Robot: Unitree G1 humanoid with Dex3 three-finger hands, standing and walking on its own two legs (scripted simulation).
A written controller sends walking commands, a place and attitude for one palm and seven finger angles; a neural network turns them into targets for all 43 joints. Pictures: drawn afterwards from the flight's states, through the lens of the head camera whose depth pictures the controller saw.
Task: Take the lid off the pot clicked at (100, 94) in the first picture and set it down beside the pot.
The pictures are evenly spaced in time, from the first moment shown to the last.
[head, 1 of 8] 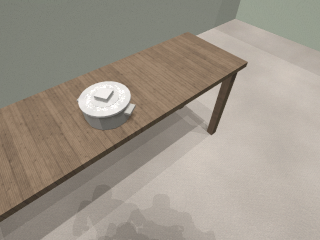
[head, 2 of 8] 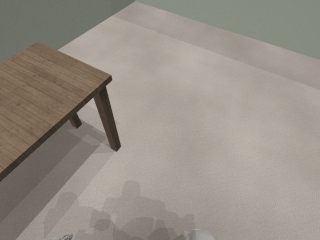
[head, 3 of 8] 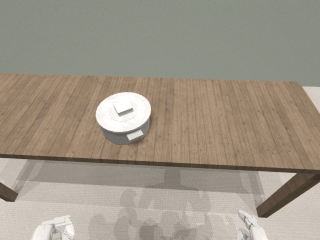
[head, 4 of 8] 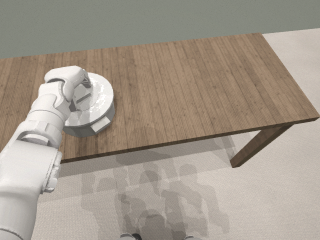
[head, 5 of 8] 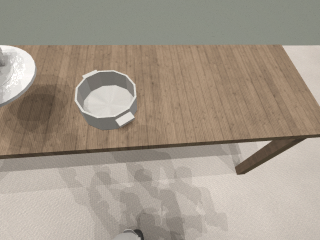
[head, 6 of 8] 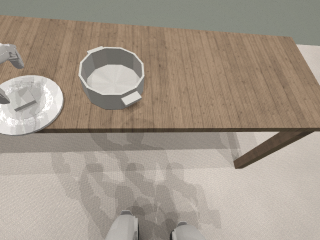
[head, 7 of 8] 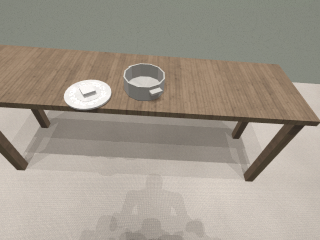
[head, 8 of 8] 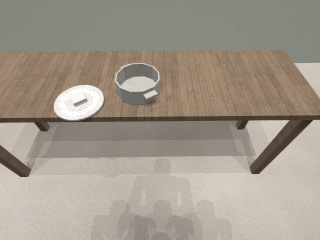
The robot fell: no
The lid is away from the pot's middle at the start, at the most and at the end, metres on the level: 0.00 0.26 0.25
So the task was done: yes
